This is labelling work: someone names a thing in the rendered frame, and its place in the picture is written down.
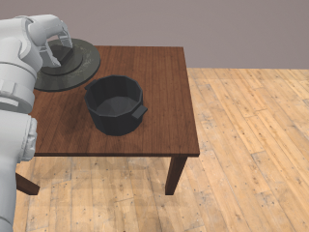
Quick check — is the lid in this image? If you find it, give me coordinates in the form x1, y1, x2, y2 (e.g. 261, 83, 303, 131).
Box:
34, 38, 101, 93

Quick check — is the pot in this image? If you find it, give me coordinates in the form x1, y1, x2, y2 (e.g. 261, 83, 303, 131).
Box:
84, 74, 148, 136

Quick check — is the left robot upper arm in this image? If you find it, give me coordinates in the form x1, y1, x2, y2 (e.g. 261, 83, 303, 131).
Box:
0, 109, 38, 232

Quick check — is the left robot hand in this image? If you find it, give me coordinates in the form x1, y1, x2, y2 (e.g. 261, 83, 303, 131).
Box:
29, 14, 72, 68

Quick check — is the left robot forearm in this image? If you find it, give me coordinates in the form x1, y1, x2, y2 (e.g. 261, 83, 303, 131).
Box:
0, 15, 47, 114

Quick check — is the table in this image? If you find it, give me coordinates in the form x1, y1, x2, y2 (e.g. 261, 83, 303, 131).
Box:
15, 45, 200, 195

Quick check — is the knob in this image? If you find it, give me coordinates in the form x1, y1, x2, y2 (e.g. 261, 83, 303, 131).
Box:
50, 43, 73, 65

